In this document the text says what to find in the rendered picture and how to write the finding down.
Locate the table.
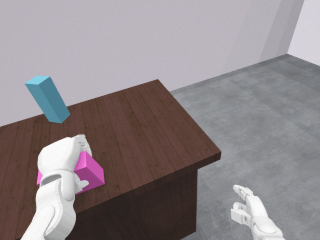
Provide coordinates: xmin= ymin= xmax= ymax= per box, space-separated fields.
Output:
xmin=0 ymin=79 xmax=222 ymax=240

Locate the left robot hand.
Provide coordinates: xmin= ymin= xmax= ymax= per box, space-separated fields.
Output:
xmin=37 ymin=134 xmax=92 ymax=194

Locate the robot left forearm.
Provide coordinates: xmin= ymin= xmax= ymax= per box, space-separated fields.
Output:
xmin=21 ymin=170 xmax=76 ymax=240

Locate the right robot hand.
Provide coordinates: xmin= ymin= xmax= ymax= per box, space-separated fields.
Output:
xmin=230 ymin=185 xmax=268 ymax=230

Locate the sponge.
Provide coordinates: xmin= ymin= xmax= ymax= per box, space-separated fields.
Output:
xmin=37 ymin=150 xmax=105 ymax=195

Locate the robot right forearm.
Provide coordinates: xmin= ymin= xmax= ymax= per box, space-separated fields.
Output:
xmin=251 ymin=216 xmax=285 ymax=240

